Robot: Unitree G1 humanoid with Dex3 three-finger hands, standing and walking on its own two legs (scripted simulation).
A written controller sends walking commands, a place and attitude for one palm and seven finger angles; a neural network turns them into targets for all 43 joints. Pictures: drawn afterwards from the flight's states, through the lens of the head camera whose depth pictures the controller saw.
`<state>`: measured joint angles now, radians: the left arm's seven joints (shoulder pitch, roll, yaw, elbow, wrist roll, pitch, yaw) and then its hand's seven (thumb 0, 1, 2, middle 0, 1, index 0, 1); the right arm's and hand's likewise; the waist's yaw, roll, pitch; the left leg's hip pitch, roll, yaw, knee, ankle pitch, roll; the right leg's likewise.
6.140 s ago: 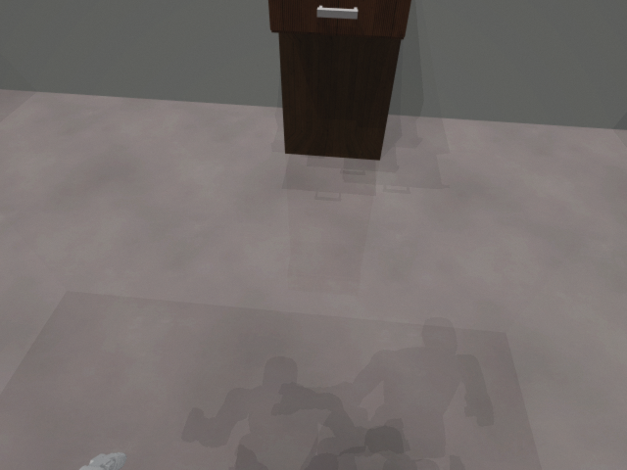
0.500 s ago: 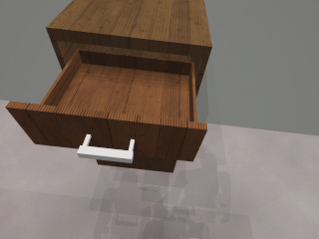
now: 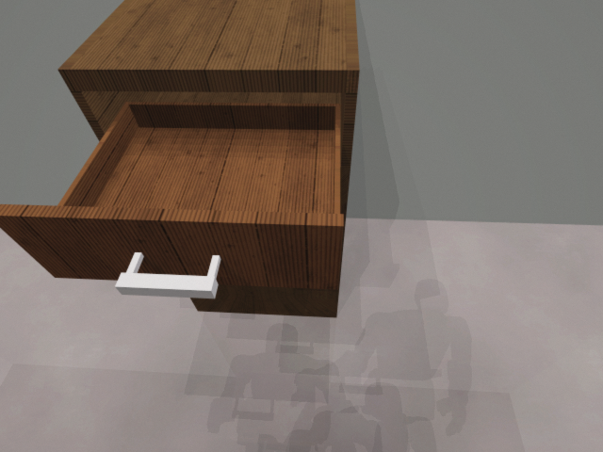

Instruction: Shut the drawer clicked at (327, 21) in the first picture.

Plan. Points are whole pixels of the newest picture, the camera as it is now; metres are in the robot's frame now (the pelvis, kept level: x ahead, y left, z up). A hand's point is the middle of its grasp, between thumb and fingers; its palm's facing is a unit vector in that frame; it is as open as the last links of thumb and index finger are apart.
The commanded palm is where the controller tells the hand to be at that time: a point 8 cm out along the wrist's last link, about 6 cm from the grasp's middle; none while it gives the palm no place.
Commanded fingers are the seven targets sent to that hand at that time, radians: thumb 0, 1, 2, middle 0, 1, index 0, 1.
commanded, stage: come to a stop and stand still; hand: left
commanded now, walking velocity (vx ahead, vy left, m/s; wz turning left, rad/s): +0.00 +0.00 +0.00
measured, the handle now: (172, 273) +0.33 +0.21 +0.04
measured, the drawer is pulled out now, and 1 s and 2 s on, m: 0.29 0.29 0.29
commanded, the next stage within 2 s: look again from close up in 1.32 s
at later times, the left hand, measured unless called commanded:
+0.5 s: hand out of the picture -0.03 +0.20 -0.18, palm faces +0.05 -0.98 -0.18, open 7.4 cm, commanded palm none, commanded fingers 0.00 0.90 0.90 -0.20 -0.30 -0.20 -0.30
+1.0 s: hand out of the picture +0.01 +0.18 -0.18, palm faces +0.04 -0.98 -0.20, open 7.3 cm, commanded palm none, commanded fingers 0.00 0.90 0.90 -0.20 -0.30 -0.20 -0.30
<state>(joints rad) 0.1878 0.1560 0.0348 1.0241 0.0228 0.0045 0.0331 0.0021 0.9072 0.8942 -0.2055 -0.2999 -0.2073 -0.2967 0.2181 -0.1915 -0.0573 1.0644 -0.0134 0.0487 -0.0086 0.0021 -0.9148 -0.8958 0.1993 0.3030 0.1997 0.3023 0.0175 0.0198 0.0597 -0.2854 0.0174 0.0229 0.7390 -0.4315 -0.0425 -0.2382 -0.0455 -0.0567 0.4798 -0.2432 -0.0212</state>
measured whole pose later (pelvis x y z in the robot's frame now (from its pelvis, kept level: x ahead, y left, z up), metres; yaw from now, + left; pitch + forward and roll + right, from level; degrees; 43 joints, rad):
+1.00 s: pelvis +0.01 +0.01 +0.00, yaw -1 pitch +0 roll +0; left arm 0.26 0.14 0.02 1.15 0.01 0.00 0.04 0.01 0.92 0.89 -0.20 -0.30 -0.20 -0.30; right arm 0.29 -0.12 -0.01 1.16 -0.01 -0.02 -0.03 0.00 -0.91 -0.90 0.20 0.30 0.20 0.30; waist 0.01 0.00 0.04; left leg -0.09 0.03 0.05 0.39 -0.28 -0.02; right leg -0.19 -0.03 -0.05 0.43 -0.23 0.01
